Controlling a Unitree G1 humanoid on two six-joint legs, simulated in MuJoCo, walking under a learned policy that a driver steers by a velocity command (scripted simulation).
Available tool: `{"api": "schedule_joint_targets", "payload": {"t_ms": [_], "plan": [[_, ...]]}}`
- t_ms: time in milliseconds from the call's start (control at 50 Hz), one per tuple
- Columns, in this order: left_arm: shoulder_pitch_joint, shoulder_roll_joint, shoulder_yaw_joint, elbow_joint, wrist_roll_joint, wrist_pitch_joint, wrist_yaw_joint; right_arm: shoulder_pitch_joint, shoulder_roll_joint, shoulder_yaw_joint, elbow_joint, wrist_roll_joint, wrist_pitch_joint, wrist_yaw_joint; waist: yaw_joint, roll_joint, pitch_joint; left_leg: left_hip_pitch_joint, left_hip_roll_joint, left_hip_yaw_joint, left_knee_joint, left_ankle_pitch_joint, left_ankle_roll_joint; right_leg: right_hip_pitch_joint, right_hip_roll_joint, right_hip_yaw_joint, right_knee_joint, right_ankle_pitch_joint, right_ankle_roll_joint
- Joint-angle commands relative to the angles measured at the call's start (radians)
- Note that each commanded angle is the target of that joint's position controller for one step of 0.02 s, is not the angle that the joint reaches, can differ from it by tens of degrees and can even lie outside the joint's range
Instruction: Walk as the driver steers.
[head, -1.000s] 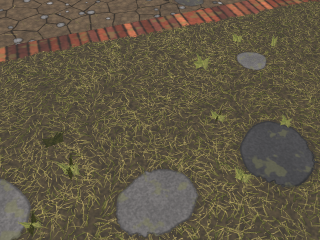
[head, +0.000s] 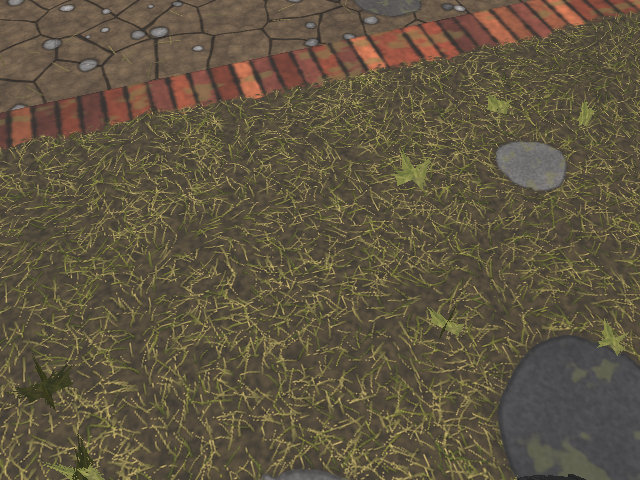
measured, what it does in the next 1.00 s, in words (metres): walks ahead, turning left: right foot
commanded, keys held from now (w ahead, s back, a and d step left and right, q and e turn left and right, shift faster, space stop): w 0.42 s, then w+q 0.10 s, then q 0.48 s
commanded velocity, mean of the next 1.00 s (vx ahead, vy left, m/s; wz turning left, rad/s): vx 0.36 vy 0.00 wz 0.22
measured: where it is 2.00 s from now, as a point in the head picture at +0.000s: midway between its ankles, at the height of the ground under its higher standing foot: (329, 444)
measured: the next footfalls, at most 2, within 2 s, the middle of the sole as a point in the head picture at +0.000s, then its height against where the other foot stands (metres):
right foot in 0.56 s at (412, 467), level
left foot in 1.06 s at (310, 456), level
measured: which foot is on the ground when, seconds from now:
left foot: down 0.00-0.56, up 0.58-1.00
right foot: up 0.00-0.54, down 0.56-1.00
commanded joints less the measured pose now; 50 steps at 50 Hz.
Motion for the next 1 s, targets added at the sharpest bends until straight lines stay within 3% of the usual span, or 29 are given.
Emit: {"api": "schedule_joint_targets", "payload": {"t_ms": [20, 40, 60, 80, 120, 160, 220, 300, 360, 440, 480, 500, 520, 540, 560, 580, 600, 620, 640, 680, 720, 780, 840, 880, 1000], "plan": [[0.071, 0.026, 0.008, -0.085, -0.01, -0.005, -0.01, 0.47, -0.268, -0.082, 0.09, -0.038, -0.002, -0.021, -0.126, 0.175, -0.311, 0.778, 0.461, -0.73, -0.096, -0.135, 0.225, -0.651, -0.019, -0.004, 0.935, -0.069, 0.01], [0.02, 0.133, 0.032, -0.079, 0.006, -0.001, -0.009, 0.412, -0.224, -0.083, 0.093, 0.014, 0.001, -0.007, -0.144, 0.055, -0.262, 0.681, 0.438, -0.828, -0.243, -0.334, 0.253, -0.75, -0.039, 0.081, 0.985, 0.001, -0.016], [-0.08, 0.157, 0.039, -0.115, 0.008, -0.005, -0.014, 0.3, -0.167, -0.068, 0.075, 0.024, -0.001, -0.003, -0.098, 0.03, -0.099, 0.521, 0.41, -0.682, -0.307, -0.408, 0.216, -0.787, -0.099, 0.077, 0.928, 0.109, -0.023], [-0.133, 0.152, 0.041, -0.123, 0.012, -0.008, -0.019, 0.256, -0.114, -0.056, 0.074, 0.021, -0.01, 0.002, -0.078, -0.02, -0.023, 0.392, 0.367, -0.592, -0.35, -0.32, 0.182, -0.752, -0.126, 0.07, 0.871, 0.154, -0.023], [-0.118, 0.109, 0.037, -0.115, 0.024, 0.013, -0.029, 0.271, -0.065, -0.038, 0.105, 0.012, -0.031, -0.004, -0.017, -0.028, -0.001, 0.258, 0.291, -0.435, -0.379, -0.126, 0.12, -0.647, -0.168, 0.069, 0.778, 0.182, 0.0], [-0.119, 0.072, 0.032, -0.114, 0.026, 0.03, -0.039, 0.324, -0.077, -0.036, 0.139, 0.015, -0.05, -0.007, -0.001, -0.01, -0.005, 0.228, 0.265, -0.35, -0.395, -0.004, 0.108, -0.627, -0.182, 0.045, 0.721, 0.196, 0.021], [-0.25, 0.084, 0.034, -0.159, 0.025, 0.043, -0.045, 0.381, -0.113, -0.04, 0.166, 0.018, -0.056, -0.005, -0.016, 0.011, 0.027, 0.237, 0.235, -0.271, -0.432, 0.042, 0.088, -0.73, -0.215, 0.007, 0.613, 0.304, 0.046], [-0.429, 0.085, 0.03, -0.212, 0.013, 0.044, -0.048, 0.465, -0.107, -0.031, 0.189, 0.021, -0.052, -0.006, -0.067, 0.024, 0.036, 0.317, 0.201, -0.209, -0.42, 0.195, 0.034, -0.794, -0.211, -0.036, 0.407, 0.452, 0.069], [-0.528, 0.076, 0.023, -0.238, 0.008, 0.043, -0.049, 0.527, -0.107, -0.026, 0.209, 0.017, -0.05, -0.013, -0.103, 0.043, 0.033, 0.401, 0.204, -0.191, -0.398, 0.267, 0.017, -0.792, -0.185, -0.06, 0.284, 0.503, 0.068], [-0.632, 0.086, 0.022, -0.274, 0.009, 0.035, -0.047, 0.584, -0.112, -0.023, 0.233, 0.003, -0.043, -0.025, -0.132, 0.051, 0.042, 0.548, 0.249, -0.212, -0.332, 0.38, 0.042, -0.811, -0.154, -0.067, 0.185, 0.437, 0.049], [-0.625, 0.099, 0.027, -0.285, 0.008, 0.025, -0.045, 0.568, -0.129, -0.027, 0.237, -0.003, -0.039, -0.032, -0.106, 0.055, 0.04, 0.59, 0.275, -0.235, -0.273, 0.486, 0.051, -0.773, -0.136, -0.056, 0.14, 0.361, 0.029], [-0.573, 0.108, 0.032, -0.273, 0.007, 0.017, -0.041, 0.537, -0.14, -0.029, 0.232, -0.003, -0.039, -0.035, -0.072, 0.059, 0.02, 0.577, 0.272, -0.229, -0.219, 0.592, 0.04, -0.685, -0.114, -0.058, 0.104, 0.318, 0.015], [-0.475, 0.123, 0.041, -0.242, 0.007, 0.009, -0.034, 0.514, -0.152, -0.032, 0.228, -0.001, -0.039, -0.034, -0.03, 0.064, -0.026, 0.555, 0.26, -0.225, -0.124, 0.7, 0.027, -0.55, -0.082, -0.066, 0.069, 0.292, 0.0], [-0.306, 0.145, 0.053, -0.186, 0.016, -0.005, -0.022, 0.491, -0.149, -0.031, 0.226, 0.009, -0.038, -0.03, 0.042, 0.037, -0.107, 0.49, 0.216, -0.197, 0.057, 0.701, 0.001, -0.332, -0.075, -0.064, -0.006, 0.382, -0.023], [-0.136, 0.211, 0.073, -0.152, 0.044, -0.019, -0.006, 0.478, -0.121, -0.022, 0.197, 0.028, -0.044, -0.027, 0.098, -0.004, -0.23, 0.286, 0.167, -0.179, 0.303, 0.423, -0.023, -0.047, -0.242, 0.084, 0.011, 0.461, -0.062], [-0.089, 0.315, 0.1, -0.161, 0.061, -0.013, -0.004, 0.604, 0.0, 0.002, 0.175, 0.079, -0.036, -0.033, 0.056, -0.226, -0.41, -0.053, -0.002, -0.068, 0.702, -0.321, -0.078, 0.254, -0.584, 0.479, 0.022, 0.724, -0.216], [-0.122, 0.25, 0.092, -0.176, 0.016, 0.002, -0.01, 0.558, -0.137, -0.039, 0.184, 0.044, -0.025, -0.047, 0.051, -0.092, -0.417, -0.089, 0.006, -0.163, 0.819, -0.447, -0.074, 0.158, -0.577, 0.527, -0.018, 0.907, -0.232], [-0.225, 0.199, 0.074, -0.185, 0.008, 0.0, -0.012, 0.49, -0.131, -0.049, 0.161, 0.035, -0.019, -0.048, -0.001, -0.069, -0.274, -0.106, 0.046, -0.184, 0.815, -0.385, -0.079, 0.02, -0.537, 0.35, -0.034, 1.006, -0.205], [-0.276, 0.146, 0.062, -0.187, 0.007, -0.004, -0.013, 0.447, -0.102, -0.048, 0.152, 0.024, -0.014, -0.044, -0.02, -0.05, -0.177, -0.108, 0.078, -0.171, 0.772, -0.347, -0.087, -0.099, -0.49, 0.234, -0.07, 1.033, -0.167], [-0.294, 0.095, 0.047, -0.172, 0.001, -0.006, 0.003, 0.436, -0.075, -0.057, 0.146, 0.0, 0.018, -0.026, -0.065, -0.093, -0.1, -0.06, 0.108, -0.16, 0.7, -0.301, -0.107, -0.253, -0.408, 0.092, -0.134, 0.964, -0.104], [-0.272, 0.103, 0.046, -0.165, 0.003, -0.013, 0.008, 0.45, -0.047, -0.062, 0.14, -0.004, 0.046, -0.014, -0.091, -0.096, -0.116, -0.024, 0.087, -0.14, 0.689, -0.265, -0.118, -0.299, -0.395, 0.026, -0.148, 1.022, -0.101], [-0.281, 0.133, 0.052, -0.168, 0.005, -0.014, 0.012, 0.387, -0.044, -0.065, 0.097, -0.007, 0.07, -0.008, -0.11, -0.111, -0.104, -0.063, 0.096, -0.12, 0.612, -0.19, -0.127, -0.338, -0.391, -0.059, -0.161, 0.992, -0.108], [-0.285, 0.137, 0.051, -0.167, 0.006, 0.0, 0.017, 0.285, -0.036, -0.054, 0.045, -0.007, 0.078, 0.006, -0.098, -0.139, -0.087, -0.038, 0.108, -0.086, 0.417, -0.078, -0.125, -0.361, -0.362, -0.143, -0.154, 0.91, -0.093], [-0.274, 0.162, 0.058, -0.168, 0.005, 0.007, 0.017, 0.231, -0.04, -0.047, 0.018, -0.006, 0.081, 0.014, -0.08, -0.139, -0.096, 0.02, 0.102, -0.058, 0.316, -0.043, -0.116, -0.366, -0.372, -0.17, -0.138, 0.872, -0.093], [-0.234, 0.219, 0.086, -0.171, 0.012, 0.056, 0.016, 0.156, -0.09, -0.058, -0.054, -0.009, 0.087, 0.018, -0.033, -0.132, -0.084, 0.066, 0.088, -0.033, 0.152, -0.247, -0.077, -0.294, -0.457, -0.138, -0.017, 0.64, -0.078]]}}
